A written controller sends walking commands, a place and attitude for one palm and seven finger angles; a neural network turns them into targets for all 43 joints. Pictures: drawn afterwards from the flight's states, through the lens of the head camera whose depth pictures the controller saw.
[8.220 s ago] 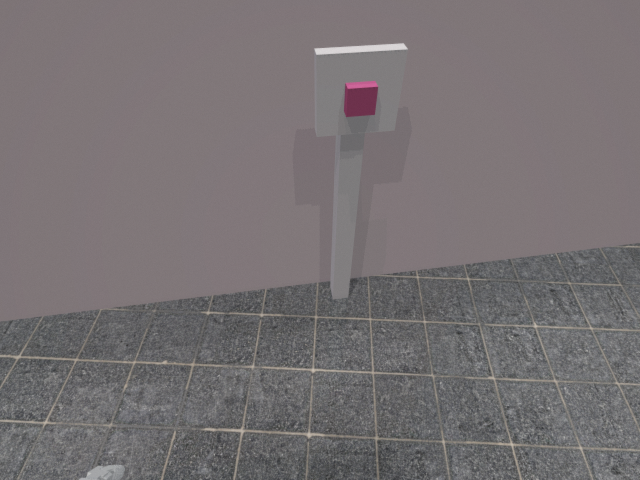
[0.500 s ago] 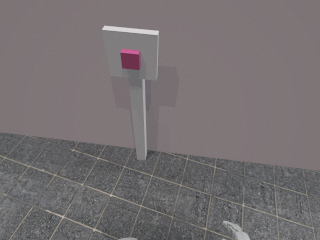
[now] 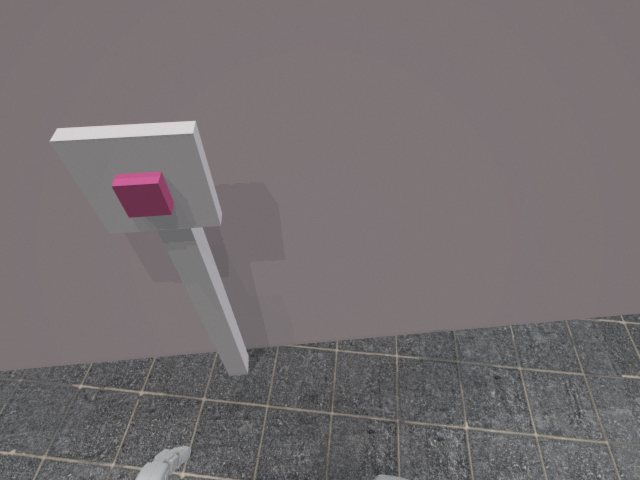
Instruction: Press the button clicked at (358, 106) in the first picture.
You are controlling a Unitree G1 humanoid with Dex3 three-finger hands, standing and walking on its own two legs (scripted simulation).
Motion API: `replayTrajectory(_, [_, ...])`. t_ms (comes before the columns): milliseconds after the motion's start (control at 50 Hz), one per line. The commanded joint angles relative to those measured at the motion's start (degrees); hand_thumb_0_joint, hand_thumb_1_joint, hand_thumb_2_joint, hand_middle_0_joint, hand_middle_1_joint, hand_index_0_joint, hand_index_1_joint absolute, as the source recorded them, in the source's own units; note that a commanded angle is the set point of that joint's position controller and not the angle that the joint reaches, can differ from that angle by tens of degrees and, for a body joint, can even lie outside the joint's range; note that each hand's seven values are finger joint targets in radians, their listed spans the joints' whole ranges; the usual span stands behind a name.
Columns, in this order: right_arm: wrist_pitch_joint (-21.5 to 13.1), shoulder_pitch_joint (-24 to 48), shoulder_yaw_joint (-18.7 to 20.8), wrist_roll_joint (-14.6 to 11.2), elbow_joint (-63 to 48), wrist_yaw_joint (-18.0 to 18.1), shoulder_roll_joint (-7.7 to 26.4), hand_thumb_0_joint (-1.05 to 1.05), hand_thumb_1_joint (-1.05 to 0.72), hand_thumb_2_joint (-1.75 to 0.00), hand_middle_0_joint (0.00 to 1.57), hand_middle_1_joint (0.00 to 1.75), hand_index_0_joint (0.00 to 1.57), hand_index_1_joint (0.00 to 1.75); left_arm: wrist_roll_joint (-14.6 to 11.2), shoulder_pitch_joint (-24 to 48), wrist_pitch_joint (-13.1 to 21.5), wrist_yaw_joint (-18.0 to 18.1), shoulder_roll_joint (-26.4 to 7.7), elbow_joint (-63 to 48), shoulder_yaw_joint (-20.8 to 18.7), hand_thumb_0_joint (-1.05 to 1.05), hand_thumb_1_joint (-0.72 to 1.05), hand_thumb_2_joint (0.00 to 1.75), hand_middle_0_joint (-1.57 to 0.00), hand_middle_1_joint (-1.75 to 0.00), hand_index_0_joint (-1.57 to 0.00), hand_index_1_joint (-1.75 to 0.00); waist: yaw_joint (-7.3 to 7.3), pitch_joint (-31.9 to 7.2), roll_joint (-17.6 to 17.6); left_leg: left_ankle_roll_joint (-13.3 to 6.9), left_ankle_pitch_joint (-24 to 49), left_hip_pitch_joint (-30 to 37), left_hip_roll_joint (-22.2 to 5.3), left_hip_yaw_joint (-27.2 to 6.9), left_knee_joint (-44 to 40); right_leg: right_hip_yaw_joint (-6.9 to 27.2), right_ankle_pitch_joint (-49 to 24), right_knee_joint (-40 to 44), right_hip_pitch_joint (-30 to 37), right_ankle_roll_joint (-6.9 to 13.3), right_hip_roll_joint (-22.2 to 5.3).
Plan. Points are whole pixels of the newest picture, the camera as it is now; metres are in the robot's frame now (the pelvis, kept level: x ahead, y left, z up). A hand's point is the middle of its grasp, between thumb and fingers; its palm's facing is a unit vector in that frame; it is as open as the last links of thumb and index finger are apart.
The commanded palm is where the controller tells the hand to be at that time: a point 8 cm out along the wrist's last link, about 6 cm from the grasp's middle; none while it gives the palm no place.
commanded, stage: come to a stop and stand still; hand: left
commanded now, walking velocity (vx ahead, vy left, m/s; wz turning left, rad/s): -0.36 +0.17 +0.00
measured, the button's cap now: (145, 193) +0.50 +0.26 +0.08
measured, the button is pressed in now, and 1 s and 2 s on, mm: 0 0 0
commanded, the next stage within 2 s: look again from close up in 1.10 s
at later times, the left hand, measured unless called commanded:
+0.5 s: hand out of the picture +0.02 +0.23 -0.17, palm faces +0.09 -0.96 -0.25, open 7.3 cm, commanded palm none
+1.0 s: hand out of the picture -0.02 +0.20 -0.16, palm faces +0.02 -0.98 -0.17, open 7.3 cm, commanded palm none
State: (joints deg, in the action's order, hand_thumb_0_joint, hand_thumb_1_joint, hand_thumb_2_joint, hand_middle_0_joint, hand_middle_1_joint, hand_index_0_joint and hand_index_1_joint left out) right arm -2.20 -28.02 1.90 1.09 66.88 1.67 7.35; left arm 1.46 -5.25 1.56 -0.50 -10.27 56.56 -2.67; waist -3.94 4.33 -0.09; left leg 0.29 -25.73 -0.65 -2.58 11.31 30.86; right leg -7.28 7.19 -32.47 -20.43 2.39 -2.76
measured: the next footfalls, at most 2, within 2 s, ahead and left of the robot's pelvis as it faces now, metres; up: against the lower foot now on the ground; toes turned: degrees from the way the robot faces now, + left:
left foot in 0.44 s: +0.02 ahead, +0.14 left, +0.00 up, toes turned +2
right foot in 0.80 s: +0.03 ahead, -0.05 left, +0.00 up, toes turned -2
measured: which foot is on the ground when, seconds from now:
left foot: down 0.00-0.00, up 0.02-0.42, down 0.44-1.00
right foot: down 0.00-0.50, up 0.52-0.78, down 0.80-1.00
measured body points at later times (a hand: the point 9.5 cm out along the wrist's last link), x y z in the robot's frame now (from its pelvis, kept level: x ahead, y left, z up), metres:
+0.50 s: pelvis -0.02 +0.04 +0.00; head -0.03 +0.04 +0.45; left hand +0.01 +0.28 -0.15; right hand +0.07 -0.22 -0.13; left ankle -0.02 +0.13 -0.73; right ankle +0.08 -0.09 -0.72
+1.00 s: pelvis -0.03 +0.03 +0.01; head -0.03 +0.03 +0.46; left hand -0.02 +0.25 -0.15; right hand -0.04 -0.20 -0.14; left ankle -0.02 +0.14 -0.73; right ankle -0.01 -0.05 -0.72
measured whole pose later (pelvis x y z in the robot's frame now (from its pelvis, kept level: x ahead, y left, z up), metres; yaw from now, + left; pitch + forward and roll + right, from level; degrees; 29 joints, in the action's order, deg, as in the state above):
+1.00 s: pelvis -0.03 +0.03 +0.01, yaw +0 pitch -2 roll -1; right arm 0.5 -19.1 0.0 0.8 59.4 1.4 10.0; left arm 1.1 -18.7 -0.2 1.3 -8.4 58.4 -0.4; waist -1.0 0.5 0.5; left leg -0.7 -15.3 -13.5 -1.1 1.5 30.1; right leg -3.5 12.9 -27.5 -13.2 3.8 3.4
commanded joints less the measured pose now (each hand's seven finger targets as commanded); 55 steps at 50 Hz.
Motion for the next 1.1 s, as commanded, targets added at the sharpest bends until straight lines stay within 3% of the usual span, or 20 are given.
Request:
replayTrajectory(0, [-0.13,0.84,0.58,-1.29,-3.80,0.68,4.64,0.00,-0.90,-0.90,0.20,0.30,0.20,0.30,-1.31,-19.06,1.92,1.92,-10.91,4.05,-1.51,0.00,0.90,0.90,-0.20,-0.30,-0.20,-0.30,8.21,-15.75,-6.01,0.81,-9.52,-20.78,-1.02,-10.20,32.38,20.91,-53.08,7.61,26.40,12.91,-22.48])
replayTrajectory(60, [2.57,1.74,0.69,-1.23,-2.29,0.62,1.83,0.00,-0.90,-0.90,0.20,0.30,0.20,0.30,-0.75,-6.32,0.74,3.18,-6.54,1.02,-0.28,0.00,0.90,0.90,-0.20,-0.30,-0.20,-0.30,3.38,-5.54,-1.80,1.37,-3.43,-17.85,-2.83,-11.94,29.13,12.79,-38.59,11.55,7.84,9.62,-17.65])
replayTrajectory(100, [4.07,0.20,0.88,-1.08,-1.69,0.24,1.19,0.00,-0.90,-0.90,0.20,0.30,0.20,0.30,-0.47,-5.20,0.46,3.33,-5.81,0.55,-0.50,0.00,0.90,0.90,-0.20,-0.30,-0.20,-0.30,2.40,-5.76,-4.16,1.90,-1.10,-17.13,-1.78,-10.90,26.97,9.59,-31.42,12.86,4.55,7.80,-15.77])
replayTrajectory(220, [5.47,5.55,2.38,-0.09,-5.60,-0.70,3.19,0.00,-0.90,-0.90,0.20,0.30,0.20,0.30,0.03,-6.08,-1.16,3.49,-7.45,-1.10,-2.30,0.00,0.90,0.90,-0.20,-0.30,-0.20,-0.30,4.22,-5.72,-7.12,2.74,1.53,-21.71,-0.37,-11.10,27.65,12.41,-12.24,15.58,4.05,8.08,-16.06])
replayTrajectory(320, [4.12,9.74,1.98,-0.27,-8.46,-1.14,3.25,0.00,-0.90,-0.90,0.20,0.30,0.20,0.30,0.72,-6.90,-1.75,3.19,-8.32,-1.57,-2.68,0.00,0.90,0.90,-0.20,-0.30,-0.20,-0.30,5.54,-5.78,-9.92,1.73,0.45,-18.26,-0.01,-9.88,15.68,15.07,5.97,17.89,3.77,7.61,-14.77])
replayTrajectory(340, [3.19,8.40,2.67,0.01,-12.49,-1.64,8.61,0.00,-0.90,-0.90,0.20,0.30,0.20,0.30,0.87,-10.47,-0.92,5.47,-11.52,-1.87,-1.59,0.00,0.90,0.90,-0.20,-0.30,-0.20,-0.30,3.12,-14.66,-1.01,2.21,-2.45,-17.14,3.13,-6.57,17.37,22.55,-9.07,13.60,13.30,7.47,-16.96])
replayTrajectory(360, [2.59,9.23,1.69,-0.50,-13.77,-1.46,6.49,0.00,-0.90,-0.90,0.20,0.30,0.20,0.30,0.60,-7.68,-0.75,5.36,-11.98,-3.07,-1.82,0.00,0.90,0.90,-0.20,-0.30,-0.20,-0.30,2.22,-12.71,0.01,1.67,-0.07,-16.27,0.72,-7.40,9.54,18.49,-5.38,12.01,11.84,8.06,-17.50])
replayTrajectory(400, [1.93,6.81,0.89,-0.08,-14.37,-0.96,6.91,0.00,-0.90,-0.90,0.20,0.30,0.20,0.30,0.14,-7.31,-1.84,4.70,-8.37,-3.55,-0.60,0.00,0.90,0.90,-0.20,-0.30,-0.20,-0.30,1.68,-8.37,-0.71,0.30,6.59,-10.04,0.53,-9.25,-8.44,8.79,10.91,4.84,3.73,2.43,-8.17])
replayTrajectory(420, [2.04,7.52,1.19,0.54,-14.98,-0.77,10.51,0.00,-0.90,-0.90,0.20,0.30,0.20,0.30,-0.55,-8.96,-2.48,3.82,-5.70,-2.96,0.13,0.00,0.90,0.90,-0.20,-0.30,-0.20,-0.30,2.62,-3.54,4.27,-2.34,4.13,-14.87,-6.26,-17.74,-13.11,4.77,15.23,2.26,0.52,-0.93,-3.53])
replayTrajectory(440, [2.30,9.68,1.63,1.21,-16.50,-0.49,13.69,0.00,-0.90,-0.90,0.20,0.30,0.20,0.30,-0.66,-11.55,-2.60,3.08,-3.63,-3.00,0.29,0.00,0.90,0.90,-0.20,-0.30,-0.20,-0.30,4.20,-0.69,4.82,-5.31,1.14,-22.28,-11.62,-22.95,-16.43,2.64,11.80,0.11,2.69,-2.01,-0.72])
replayTrajectory(460, [2.07,12.90,1.46,1.20,-17.85,-0.47,13.25,0.00,-0.90,-0.90,0.20,0.30,0.20,0.30,0.50,-10.86,-3.54,2.53,-3.84,-3.01,0.45,0.00,0.90,0.90,-0.20,-0.30,-0.20,-0.30,4.11,1.83,12.84,-4.96,-2.74,-24.15,-11.21,-25.60,-19.67,2.34,12.97,-4.44,0.88,-1.70,0.85])
replayTrajectory(560, [1.96,13.76,1.44,1.03,-18.97,0.53,14.78,0.00,-0.90,-0.90,0.20,0.30,0.20,0.30,0.88,-13.57,-3.92,0.24,-5.77,-4.52,-0.83,0.00,0.90,0.90,-0.20,-0.30,-0.20,-0.30,4.29,5.29,5.17,-8.98,-0.06,-18.65,-12.71,-23.95,-19.01,8.09,12.39,-20.82,-11.12,-1.66,2.11])
replayTrajectory(680, [1.68,10.81,2.03,1.25,-18.12,0.89,15.04,0.00,-0.90,-0.90,0.20,0.30,0.20,0.30,0.61,-14.02,-3.40,-0.33,-3.91,-5.78,-0.19,0.00,0.90,0.90,-0.20,-0.30,-0.20,-0.30,2.71,-0.83,5.56,-10.80,4.87,-12.32,-13.94,-24.14,-16.61,6.13,16.44,-9.32,-6.04,-1.29,2.07])
replayTrajectory(740, [1.95,11.23,1.64,0.88,-17.10,0.67,14.19,0.00,-0.90,-0.90,0.20,0.30,0.20,0.30,0.47,-17.91,-2.37,0.07,-2.46,-4.34,0.25,0.00,0.90,0.90,-0.20,-0.30,-0.20,-0.30,4.52,-3.43,3.27,-8.87,5.71,-15.44,-11.71,-21.46,-11.56,5.44,10.03,3.85,4.35,-0.73,3.21])
replayTrajectory(760, [1.92,11.20,1.15,0.51,-16.85,0.47,12.61,0.00,-0.90,-0.90,0.20,0.30,0.20,0.30,0.46,-18.36,-1.92,0.41,-3.24,-3.92,0.36,0.00,0.90,0.90,-0.20,-0.30,-0.20,-0.30,4.71,-3.32,-0.73,-7.00,5.34,-18.74,-8.64,-19.14,-8.79,7.89,7.23,9.20,9.04,-0.25,2.55])
replayTrajectory(800, [1.38,11.56,-0.39,-0.10,-16.78,-0.08,8.18,0.00,-0.90,-0.90,0.20,0.30,0.20,0.30,0.23,-19.12,-1.03,1.11,-6.27,-3.09,0.66,0.00,0.90,0.90,-0.20,-0.30,-0.20,-0.30,4.39,-2.66,-7.24,-2.86,1.17,-23.66,0.54,-10.12,-0.22,21.84,10.53,15.37,11.10,4.27,-7.40])
replayTrajectory(840, [2.20,10.93,-0.61,0.10,-14.74,-0.27,7.56,0.00,-0.90,-0.90,0.20,0.30,0.20,0.30,-0.37,-16.25,-0.18,1.68,-7.46,-3.19,0.60,0.00,0.90,0.90,-0.20,-0.30,-0.20,-0.30,3.76,-1.53,-13.05,-1.69,-0.91,-21.32,1.75,-9.87,8.39,28.40,19.32,22.59,5.15,8.13,-11.62])
replayTrajectory(920, [1.94,6.68,-1.34,-0.17,-10.13,-0.43,5.19,0.00,-0.90,-0.90,0.20,0.30,0.20,0.30,-0.74,-12.84,0.17,2.15,-6.33,-2.12,0.71,0.00,0.90,0.90,-0.20,-0.30,-0.20,-0.30,1.75,-1.85,-3.97,-1.15,7.91,-13.38,1.08,-10.29,-2.22,19.06,10.63,17.97,5.11,6.33,-7.23])
replayTrajectory(1000, [0.77,7.68,-1.72,0.06,-8.15,0.06,6.55,0.00,-0.90,-0.90,0.20,0.30,0.20,0.30,-1.03,-13.95,-0.23,1.96,-4.21,0.23,1.36,0.00,0.90,0.90,-0.20,-0.30,-0.20,-0.30,4.07,0.94,5.95,-2.26,12.87,-16.49,-3.38,-16.21,-10.44,13.50,9.53,13.25,7.41,1.89,-1.61])
replayTrajectory(1080, [0.53,7.92,-1.84,-0.15,-7.51,0.31,6.31,0.00,-0.90,-0.90,0.20,0.30,0.20,0.30,-0.98,-15.55,-0.23,1.94,-3.87,2.05,1.69,0.00,0.90,0.90,-0.20,-0.30,-0.20,-0.30,4.98,-0.02,2.60,-2.66,12.21,-18.66,-3.45,-16.66,-11.53,12.40,4.04,12.04,12.65,1.42,-1.63])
